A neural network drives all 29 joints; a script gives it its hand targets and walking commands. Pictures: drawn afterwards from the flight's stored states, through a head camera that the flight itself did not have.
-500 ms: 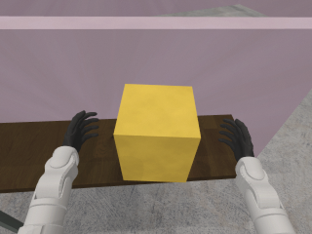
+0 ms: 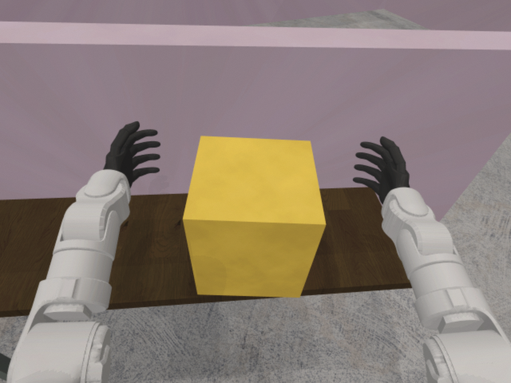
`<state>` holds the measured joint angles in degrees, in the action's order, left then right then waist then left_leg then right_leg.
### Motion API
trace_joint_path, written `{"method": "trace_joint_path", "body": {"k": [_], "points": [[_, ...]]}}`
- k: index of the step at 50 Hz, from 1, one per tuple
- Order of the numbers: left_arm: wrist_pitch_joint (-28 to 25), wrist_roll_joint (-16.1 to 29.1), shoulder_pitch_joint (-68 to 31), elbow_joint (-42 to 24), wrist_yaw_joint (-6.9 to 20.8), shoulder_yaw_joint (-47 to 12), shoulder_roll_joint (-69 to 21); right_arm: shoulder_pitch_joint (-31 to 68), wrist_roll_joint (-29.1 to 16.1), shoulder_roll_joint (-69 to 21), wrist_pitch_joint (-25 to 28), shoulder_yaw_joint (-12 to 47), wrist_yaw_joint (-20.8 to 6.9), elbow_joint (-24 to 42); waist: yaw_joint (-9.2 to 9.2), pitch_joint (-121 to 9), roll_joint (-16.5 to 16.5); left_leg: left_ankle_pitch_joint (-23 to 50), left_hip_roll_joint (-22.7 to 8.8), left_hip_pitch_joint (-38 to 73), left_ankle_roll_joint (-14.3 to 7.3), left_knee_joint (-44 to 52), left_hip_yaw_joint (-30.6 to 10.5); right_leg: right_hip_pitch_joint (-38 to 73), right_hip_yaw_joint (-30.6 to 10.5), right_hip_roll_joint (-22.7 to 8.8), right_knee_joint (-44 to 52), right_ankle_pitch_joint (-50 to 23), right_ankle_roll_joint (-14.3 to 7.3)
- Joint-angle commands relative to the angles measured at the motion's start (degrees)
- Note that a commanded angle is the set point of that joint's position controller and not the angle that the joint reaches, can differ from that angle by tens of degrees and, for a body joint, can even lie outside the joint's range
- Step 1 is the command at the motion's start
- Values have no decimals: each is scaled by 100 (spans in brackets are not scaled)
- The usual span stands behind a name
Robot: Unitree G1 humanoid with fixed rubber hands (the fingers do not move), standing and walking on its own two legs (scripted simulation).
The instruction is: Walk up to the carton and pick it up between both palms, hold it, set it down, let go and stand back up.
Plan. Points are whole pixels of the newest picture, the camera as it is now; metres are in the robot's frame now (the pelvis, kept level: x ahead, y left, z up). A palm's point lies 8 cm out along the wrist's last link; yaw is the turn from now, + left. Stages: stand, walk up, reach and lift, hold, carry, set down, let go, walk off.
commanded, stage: reach and lift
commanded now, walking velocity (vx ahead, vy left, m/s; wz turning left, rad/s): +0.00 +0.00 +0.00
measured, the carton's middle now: (252, 220) +0.43 +0.01 -0.01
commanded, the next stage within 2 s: none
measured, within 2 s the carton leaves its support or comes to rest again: neither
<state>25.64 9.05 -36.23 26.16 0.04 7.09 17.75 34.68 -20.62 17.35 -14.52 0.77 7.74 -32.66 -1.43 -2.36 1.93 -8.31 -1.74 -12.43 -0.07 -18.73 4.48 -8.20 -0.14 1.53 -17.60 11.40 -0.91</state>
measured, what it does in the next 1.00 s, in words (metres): stands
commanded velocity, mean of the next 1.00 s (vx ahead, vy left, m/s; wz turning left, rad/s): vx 0.00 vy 0.00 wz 0.00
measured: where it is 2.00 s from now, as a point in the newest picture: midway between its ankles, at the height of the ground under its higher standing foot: outside the picture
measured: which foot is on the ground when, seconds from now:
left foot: down 0.00-1.00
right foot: down 0.00-1.00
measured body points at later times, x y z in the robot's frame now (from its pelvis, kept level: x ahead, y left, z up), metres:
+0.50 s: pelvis +0.00 +0.00 +0.00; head +0.01 +0.02 +0.45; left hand +0.45 +0.21 +0.18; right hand +0.44 -0.20 +0.18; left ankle +0.01 +0.12 -0.75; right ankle -0.03 -0.11 -0.75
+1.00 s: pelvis -0.01 +0.00 -0.01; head +0.02 +0.02 +0.44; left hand +0.44 +0.20 +0.08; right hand +0.42 -0.18 +0.08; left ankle +0.01 +0.12 -0.75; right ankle -0.03 -0.11 -0.75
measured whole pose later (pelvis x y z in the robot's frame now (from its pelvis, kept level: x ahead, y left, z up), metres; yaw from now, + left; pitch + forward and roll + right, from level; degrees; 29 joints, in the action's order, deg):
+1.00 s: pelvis -0.01 +0.00 -0.01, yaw +2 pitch +14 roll -1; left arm -11.9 11.2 -56.5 81.0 -0.8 -0.8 15.8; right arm 51.3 -15.9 12.0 7.7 1.5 6.0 -72.8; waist -2.6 -11.5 0.3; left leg -9.5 -2.1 -31.7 0.0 -27.4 2.0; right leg -26.2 2.3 1.8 -25.3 12.9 -0.9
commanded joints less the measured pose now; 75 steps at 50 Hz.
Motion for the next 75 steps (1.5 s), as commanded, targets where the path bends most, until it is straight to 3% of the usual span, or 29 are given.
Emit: {"method": "trace_joint_path", "body": {"k": [1,4,8,10,16,19,20,24,25,26,29,30,31,34,38,43,46,49,52,55,58,61,64,65,67,70,74,75], "points": [[-117,-6,-2351,-494,-20,0,639,2291,-155,894,106,-176,-66,308,-85,-1989,-403,1526,68,1903,86,-278,-350,-498,70,94,152,-1983,239],[-104,-24,-2609,-357,1,25,800,2593,-217,1040,126,-163,-59,131,-101,-2250,-426,1748,108,1929,126,-344,-368,-317,85,93,68,-2506,334],[-148,80,-3123,11,-54,31,1041,3236,-271,1041,147,-57,-76,96,-14,-2395,-134,1513,144,1700,-6,-332,-358,-257,92,64,30,-2500,408],[-235,116,-3349,50,-90,36,1119,3434,-274,1045,166,-59,-80,4,51,-2579,-203,1648,137,1657,12,-374,-353,-167,98,78,-43,-2666,414],[-390,222,-3958,1161,-51,-144,1175,4053,-298,981,64,62,-57,-785,-42,-2465,-9,1251,142,1409,-92,-281,-385,-270,67,23,-14,-2673,474],[-558,249,-4310,1421,-68,-349,1109,4277,-280,995,141,-11,-64,-1206,-122,-2637,-323,1362,132,1493,9,-351,-403,-403,106,18,-2,-2626,413],[-595,184,-4229,1763,-62,-381,1030,4221,-251,970,137,25,-78,-1615,-151,-2447,-377,1391,105,1531,33,-369,-422,-484,116,40,26,-2521,368],[-851,143,-4055,2342,25,-530,872,4084,-170,912,311,22,-40,-2063,-231,-2278,-369,1551,107,1634,107,-415,-445,-512,180,74,87,-2438,354],[-969,113,-4042,2106,27,-449,909,4065,-154,882,417,28,-24,-1844,-166,-2624,-336,1836,124,1690,125,-482,-410,-357,196,96,47,-2667,378],[-1080,92,-4051,2263,31,-529,850,4017,-113,811,500,-6,-15,-2025,-233,-2561,-412,1889,130,1670,175,-525,-425,-452,227,111,36,-2614,383],[-1508,-84,-3844,2489,12,-493,723,3737,-46,681,763,61,-111,-2401,-92,-2378,-535,1832,97,1736,237,-493,-445,-793,294,136,155,-1896,267],[-1625,-146,-3729,2912,22,-553,654,3612,44,608,822,43,-140,-2757,-123,-1910,-577,1693,72,1604,236,-517,-472,-994,290,113,197,-1564,216],[-1782,-98,-3762,2618,5,-546,679,3673,65,703,961,-47,-155,-2368,-89,-2206,-582,1644,80,1677,255,-480,-447,-976,320,113,220,-1466,195],[-2290,68,-4032,2630,-79,-593,681,3927,301,645,1355,-192,-174,-1941,-82,-2587,-417,1520,87,1476,223,-560,-405,-1139,319,102,114,-1441,243],[-2969,106,-4391,2843,-203,-571,648,4068,533,498,1769,-295,-205,-1963,-84,-3458,-476,1606,58,1314,232,-792,-392,-1423,309,39,-121,-1558,233],[-3583,234,-4437,3736,-225,-645,619,4019,577,411,2128,-252,-181,-2465,-117,-3916,-466,1504,33,877,255,-1059,-421,-1741,274,-36,-394,-1563,239],[-3864,181,-4021,4915,-107,-731,406,3799,552,278,2365,-64,-164,-3269,-194,-3330,-237,1386,15,487,203,-1146,-463,-1947,257,-83,-498,-1540,255],[-4149,254,-3949,5559,-14,-804,339,3828,357,226,2590,155,-171,-3822,-169,-2856,-60,1230,12,63,154,-1175,-493,-2019,237,-138,-630,-1460,286],[-4414,405,-4215,5393,-65,-958,313,3939,152,322,2819,255,-237,-3783,-147,-3173,-204,1386,-11,118,258,-1269,-523,-2339,302,-92,-706,-1293,254],[-4550,452,-4502,5061,-219,-1157,194,4056,23,483,2987,234,-335,-3779,-152,-3614,-724,1811,-73,498,460,-1501,-547,-2927,400,-22,-736,-1116,130],[-4660,526,-4748,4635,-311,-1231,197,4168,27,585,3107,139,-360,-3487,-237,-4477,-919,1992,-54,727,560,-1684,-547,-3123,420,9,-817,-1273,112],[-4651,459,-4608,4825,-304,-1024,274,4129,-20,440,3038,351,-357,-3568,-121,-4531,-624,1882,34,282,396,-1716,-504,-2657,304,-56,-995,-1712,236],[-4614,310,-4324,5152,-201,-837,276,4060,-15,281,3021,419,-267,-3831,-157,-4200,-234,1639,81,-267,238,-1643,-479,-2202,202,-128,-1150,-2134,389],[-4624,270,-4283,5160,-173,-772,239,4014,-47,202,3057,466,-260,-3778,-77,-4120,-240,1658,93,-326,230,-1618,-462,-2136,188,-135,-1146,-2148,398],[-4642,174,-4287,5217,-152,-720,177,4063,46,153,3127,358,-212,-3743,-135,-4090,-242,1697,82,-360,243,-1617,-441,-2160,178,-125,-1126,-2201,388],[-4699,66,-4418,5221,-164,-609,91,4207,190,-43,3184,283,-170,-3522,-78,-4038,-199,1638,100,-475,235,-1605,-410,-2168,167,-133,-1119,-2098,388],[-4734,-35,-4453,5258,-156,-572,-200,4173,438,-261,3148,49,-128,-3617,-185,-3784,-225,1607,70,-353,252,-1546,-422,-2298,178,-136,-1016,-1913,321],[-4760,-125,-4436,5162,-173,-490,-327,4159,502,-424,3146,49,-116,-3607,-129,-3790,-202,1700,58,-315,234,-1566,-426,-2245,187,-127,-1024,-1920,307]]}}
